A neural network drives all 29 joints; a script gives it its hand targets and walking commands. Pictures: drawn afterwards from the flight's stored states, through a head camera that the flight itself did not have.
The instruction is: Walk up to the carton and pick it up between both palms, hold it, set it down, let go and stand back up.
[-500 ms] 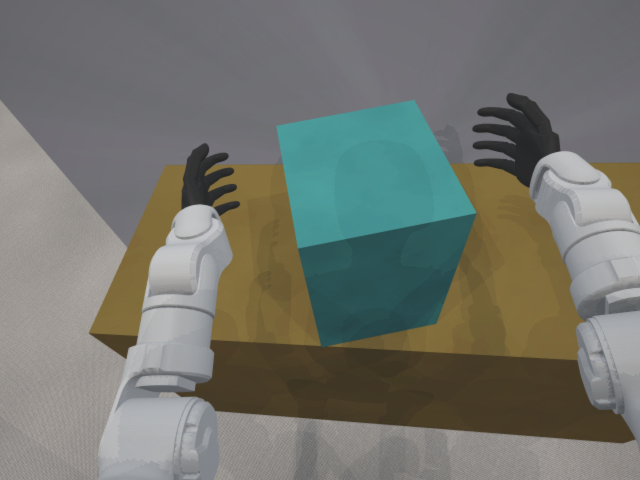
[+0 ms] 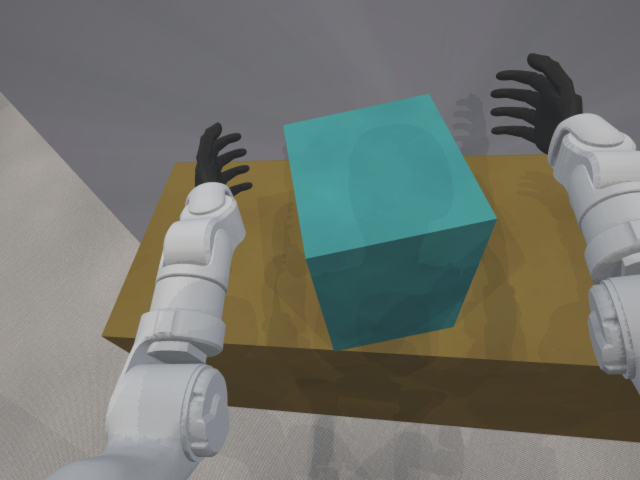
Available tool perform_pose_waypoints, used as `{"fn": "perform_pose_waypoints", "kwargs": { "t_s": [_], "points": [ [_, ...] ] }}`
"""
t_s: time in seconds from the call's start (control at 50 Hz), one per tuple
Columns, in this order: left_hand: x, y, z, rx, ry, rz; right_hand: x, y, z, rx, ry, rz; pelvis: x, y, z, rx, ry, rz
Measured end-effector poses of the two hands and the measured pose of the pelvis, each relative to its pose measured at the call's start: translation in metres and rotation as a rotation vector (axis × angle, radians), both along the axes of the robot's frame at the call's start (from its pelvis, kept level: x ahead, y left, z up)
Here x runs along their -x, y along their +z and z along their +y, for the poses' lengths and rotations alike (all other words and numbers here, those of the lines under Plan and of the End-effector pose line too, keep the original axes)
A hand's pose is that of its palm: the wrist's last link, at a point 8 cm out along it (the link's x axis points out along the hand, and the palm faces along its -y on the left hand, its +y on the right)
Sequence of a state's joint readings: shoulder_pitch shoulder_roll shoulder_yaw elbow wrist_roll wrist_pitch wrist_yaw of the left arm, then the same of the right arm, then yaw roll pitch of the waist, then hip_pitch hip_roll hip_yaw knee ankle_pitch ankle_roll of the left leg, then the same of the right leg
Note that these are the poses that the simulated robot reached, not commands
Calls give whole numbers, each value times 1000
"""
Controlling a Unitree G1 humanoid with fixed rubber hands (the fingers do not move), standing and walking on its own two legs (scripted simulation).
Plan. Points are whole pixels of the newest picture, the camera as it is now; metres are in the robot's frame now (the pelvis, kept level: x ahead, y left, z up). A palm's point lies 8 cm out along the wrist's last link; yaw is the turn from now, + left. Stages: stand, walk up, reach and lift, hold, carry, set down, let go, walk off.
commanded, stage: reach and lift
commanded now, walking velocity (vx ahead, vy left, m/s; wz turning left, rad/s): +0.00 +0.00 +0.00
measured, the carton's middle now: (376, 236) +0.47 +0.04 -0.03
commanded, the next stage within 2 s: none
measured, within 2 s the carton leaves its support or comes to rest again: neither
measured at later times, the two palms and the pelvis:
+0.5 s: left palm (242, 248) +0.39 +0.21 +0.03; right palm (513, 192) +0.51 -0.13 +0.05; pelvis -0.01 +0.00 -0.01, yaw -1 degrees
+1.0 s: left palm (258, 247) +0.40 +0.20 +0.02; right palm (492, 198) +0.52 -0.11 +0.03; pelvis +0.00 +0.00 -0.01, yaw +0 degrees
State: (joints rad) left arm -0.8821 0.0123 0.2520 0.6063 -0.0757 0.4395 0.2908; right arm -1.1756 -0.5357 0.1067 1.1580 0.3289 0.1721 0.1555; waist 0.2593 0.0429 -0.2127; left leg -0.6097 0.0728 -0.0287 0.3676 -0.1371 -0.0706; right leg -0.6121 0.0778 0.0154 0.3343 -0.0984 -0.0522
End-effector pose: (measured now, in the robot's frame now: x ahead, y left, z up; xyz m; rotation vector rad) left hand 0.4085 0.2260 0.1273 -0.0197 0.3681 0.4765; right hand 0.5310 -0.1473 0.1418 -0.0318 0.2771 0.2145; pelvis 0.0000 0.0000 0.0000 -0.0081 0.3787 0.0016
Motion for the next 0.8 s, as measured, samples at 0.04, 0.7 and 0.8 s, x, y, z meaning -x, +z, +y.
{"fn": "perform_pose_waypoints", "kwargs": {
  "t_s": [0.04,0.7,0.8],
  "points": [
    [0,-5,0,1,1,1,-1,-6,1,2,0,1,0,0,0,0,0,5],
    [21,-115,-14,31,-19,7,24,-116,33,30,26,39,9,-14,5,0,-14,149],
    [15,-114,-13,20,-23,-6,18,-117,36,24,25,30,8,-15,6,1,-12,165]
  ]
}}
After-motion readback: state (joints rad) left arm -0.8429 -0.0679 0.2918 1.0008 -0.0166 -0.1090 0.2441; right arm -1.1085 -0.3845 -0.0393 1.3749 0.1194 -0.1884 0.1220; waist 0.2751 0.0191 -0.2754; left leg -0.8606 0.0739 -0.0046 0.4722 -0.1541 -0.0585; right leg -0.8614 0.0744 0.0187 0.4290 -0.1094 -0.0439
